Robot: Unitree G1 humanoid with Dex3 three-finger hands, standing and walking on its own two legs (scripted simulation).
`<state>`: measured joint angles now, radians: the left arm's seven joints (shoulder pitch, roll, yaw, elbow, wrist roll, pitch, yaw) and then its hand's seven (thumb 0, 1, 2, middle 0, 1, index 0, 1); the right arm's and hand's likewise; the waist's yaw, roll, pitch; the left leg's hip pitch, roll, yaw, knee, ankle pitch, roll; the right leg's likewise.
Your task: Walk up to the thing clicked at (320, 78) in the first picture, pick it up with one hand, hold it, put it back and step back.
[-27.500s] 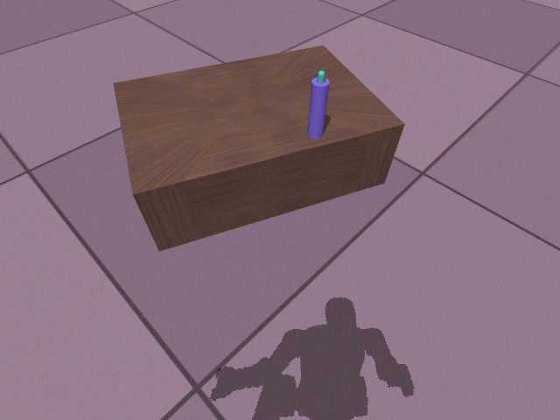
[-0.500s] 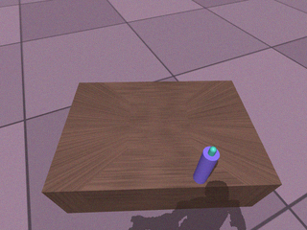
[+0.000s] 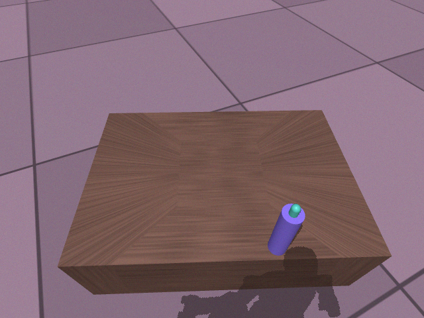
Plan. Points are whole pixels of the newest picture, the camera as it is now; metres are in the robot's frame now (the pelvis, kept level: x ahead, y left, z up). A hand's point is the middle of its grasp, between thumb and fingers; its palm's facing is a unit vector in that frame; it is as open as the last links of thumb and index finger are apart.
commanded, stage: stand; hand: right
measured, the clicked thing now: (285, 228) +0.42 -0.22 -0.28
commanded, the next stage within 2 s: step back in 0.46 s
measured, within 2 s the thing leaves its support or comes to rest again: neither
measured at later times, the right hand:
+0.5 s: hand out of the picture +0.07 -0.25 -0.16, palm faces -0.03 +0.94 -0.34, open 7.4 cm
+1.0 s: hand out of the picture -0.03 -0.25 -0.18, palm faces -0.08 +0.90 -0.42, open 7.4 cm
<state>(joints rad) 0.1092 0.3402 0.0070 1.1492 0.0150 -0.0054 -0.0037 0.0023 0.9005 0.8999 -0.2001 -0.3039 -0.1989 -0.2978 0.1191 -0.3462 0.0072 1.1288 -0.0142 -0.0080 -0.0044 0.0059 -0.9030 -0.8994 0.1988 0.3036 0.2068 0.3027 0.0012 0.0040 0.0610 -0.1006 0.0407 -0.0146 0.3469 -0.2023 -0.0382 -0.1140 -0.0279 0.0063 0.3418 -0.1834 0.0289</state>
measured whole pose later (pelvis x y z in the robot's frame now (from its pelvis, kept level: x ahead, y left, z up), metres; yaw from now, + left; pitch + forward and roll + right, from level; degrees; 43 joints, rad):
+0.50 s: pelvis +0.00 +0.00 +0.00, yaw +0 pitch -2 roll +0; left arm 0.11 0.35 0.02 1.12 0.01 0.00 0.00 0.00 0.90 0.90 -0.20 -0.30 -0.20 -0.30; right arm 0.11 -0.35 0.00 1.11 -0.01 0.00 0.00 0.01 -0.90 -0.90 0.20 0.30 0.21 0.30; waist 0.00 0.00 0.07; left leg -0.12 0.04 -0.01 0.37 -0.21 -0.03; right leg -0.14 -0.03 0.01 0.37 -0.19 0.03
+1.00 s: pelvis -0.10 +0.02 -0.03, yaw +1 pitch -1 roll +1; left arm 0.02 0.41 0.07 0.85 0.02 0.05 0.02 0.00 0.90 0.90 -0.20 -0.30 -0.20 -0.30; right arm 0.14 -0.37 -0.05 0.95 -0.03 0.05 0.00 0.00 -0.91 -0.90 0.20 0.30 0.21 0.30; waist 0.00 -0.08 0.20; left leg -0.23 -0.06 -0.01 0.65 -0.42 0.02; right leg -0.47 -0.09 0.04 0.68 -0.19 0.02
